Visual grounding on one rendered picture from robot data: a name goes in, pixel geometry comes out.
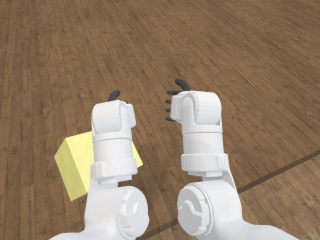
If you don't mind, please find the robot left upper arm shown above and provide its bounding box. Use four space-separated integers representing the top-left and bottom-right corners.
49 186 150 240

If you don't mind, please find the carton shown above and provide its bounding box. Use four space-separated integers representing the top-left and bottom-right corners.
54 131 143 201

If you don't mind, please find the robot left hand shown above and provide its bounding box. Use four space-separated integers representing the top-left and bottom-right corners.
108 90 132 129

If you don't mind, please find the robot right upper arm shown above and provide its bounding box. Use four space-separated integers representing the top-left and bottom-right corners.
177 179 299 240

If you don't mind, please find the robot left forearm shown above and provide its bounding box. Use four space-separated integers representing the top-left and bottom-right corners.
85 100 138 209

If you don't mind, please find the robot right forearm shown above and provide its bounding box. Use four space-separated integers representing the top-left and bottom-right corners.
170 90 239 196

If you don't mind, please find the robot right hand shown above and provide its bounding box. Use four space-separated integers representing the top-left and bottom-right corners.
165 78 191 122

